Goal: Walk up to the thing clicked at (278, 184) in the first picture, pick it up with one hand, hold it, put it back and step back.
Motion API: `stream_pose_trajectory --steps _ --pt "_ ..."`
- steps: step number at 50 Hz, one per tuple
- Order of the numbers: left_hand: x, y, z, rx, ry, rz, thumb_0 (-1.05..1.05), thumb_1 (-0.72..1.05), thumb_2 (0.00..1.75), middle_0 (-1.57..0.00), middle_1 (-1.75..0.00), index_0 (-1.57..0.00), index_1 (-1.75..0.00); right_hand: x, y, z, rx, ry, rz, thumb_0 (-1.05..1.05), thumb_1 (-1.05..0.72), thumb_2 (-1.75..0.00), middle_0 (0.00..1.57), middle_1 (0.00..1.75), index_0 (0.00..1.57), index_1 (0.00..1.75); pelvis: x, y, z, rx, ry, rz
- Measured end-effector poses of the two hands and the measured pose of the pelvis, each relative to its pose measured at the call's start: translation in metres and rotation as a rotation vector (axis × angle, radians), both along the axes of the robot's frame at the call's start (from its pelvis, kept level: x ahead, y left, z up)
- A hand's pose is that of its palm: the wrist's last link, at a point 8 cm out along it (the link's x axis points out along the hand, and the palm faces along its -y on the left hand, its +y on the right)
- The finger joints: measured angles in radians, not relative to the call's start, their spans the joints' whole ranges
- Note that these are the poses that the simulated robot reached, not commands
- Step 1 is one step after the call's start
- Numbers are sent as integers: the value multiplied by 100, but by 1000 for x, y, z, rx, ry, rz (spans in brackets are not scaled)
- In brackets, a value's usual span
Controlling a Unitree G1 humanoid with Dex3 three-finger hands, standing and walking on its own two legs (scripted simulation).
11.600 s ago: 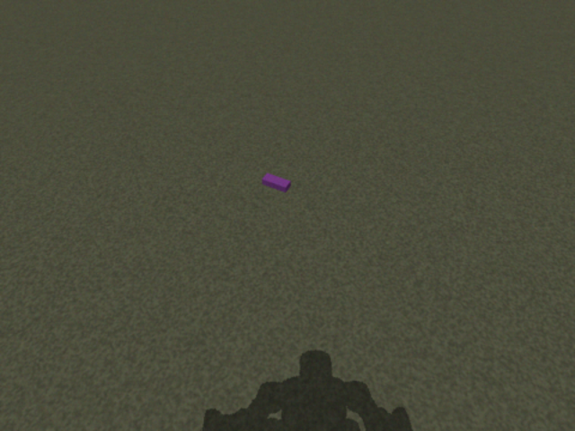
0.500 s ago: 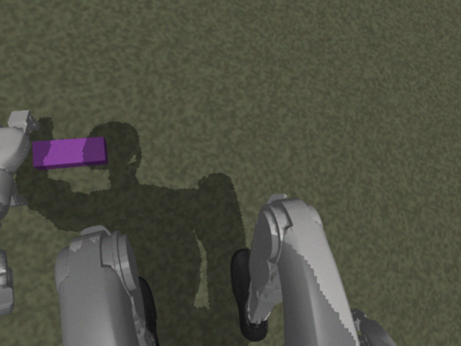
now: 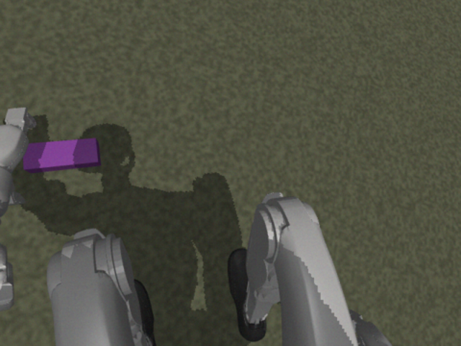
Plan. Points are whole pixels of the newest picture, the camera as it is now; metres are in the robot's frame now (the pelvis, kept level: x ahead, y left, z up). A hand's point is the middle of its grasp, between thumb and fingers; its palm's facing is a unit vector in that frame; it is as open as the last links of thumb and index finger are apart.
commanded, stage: rise first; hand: left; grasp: from above
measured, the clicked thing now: (63, 155) +0.49 +0.26 -0.31
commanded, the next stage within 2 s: approach in 1.26 s
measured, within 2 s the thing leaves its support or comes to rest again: neither
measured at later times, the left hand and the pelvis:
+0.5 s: hand (17, 158) +0.46 +0.30 -0.19, palm faces -0.47 -0.04 -0.88, open 14.2 cm; pelvis +0.00 +0.00 -0.01, yaw -1 degrees
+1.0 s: hand (13, 157) +0.46 +0.30 -0.18, palm faces -0.47 -0.04 -0.88, open 14.1 cm; pelvis +0.00 +0.00 +0.00, yaw -1 degrees
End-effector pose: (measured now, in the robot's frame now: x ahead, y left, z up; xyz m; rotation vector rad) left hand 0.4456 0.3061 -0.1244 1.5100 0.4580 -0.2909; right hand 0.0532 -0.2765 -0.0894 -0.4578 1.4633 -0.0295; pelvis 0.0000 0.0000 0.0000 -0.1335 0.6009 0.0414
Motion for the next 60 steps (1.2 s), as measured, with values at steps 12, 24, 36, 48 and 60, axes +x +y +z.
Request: stream_pose_trajectory --steps 12,24,36,48,60 --pt "11 -7 1 -1 1 -4 0 -56 104 -9 -100 -7 -101 -14 -2 0 1 17 -8 0 -91 -90 20 30 21 30 -2 -2 -3 -2 -9 -4" --pt "17 -9 -3 2 10 -13 0 -55 103 -9 -99 -8 -100 -22 -1 2 -2 32 -7 0 -91 -90 20 30 21 30 -3 -1 -5 -7 -16 -7" --pt "18 -6 -1 6 -3 -8 0 -55 103 -10 -98 -8 -99 -24 2 1 7 27 -12 0 -91 -90 20 30 21 30 -3 -1 -7 -11 -19 -7" --pt "17 -5 7 7 11 -16 0 -54 102 -11 -96 -10 -97 -17 2 3 11 8 -3 0 -91 -90 20 30 21 30 -4 -1 -3 -9 -17 -4" --pt "17 -8 8 0 -5 -22 0 -51 100 -14 -93 -12 -95 -19 1 6 0 -2 -5 0 -91 -90 20 30 21 30 -5 0 -4 -12 -22 -3"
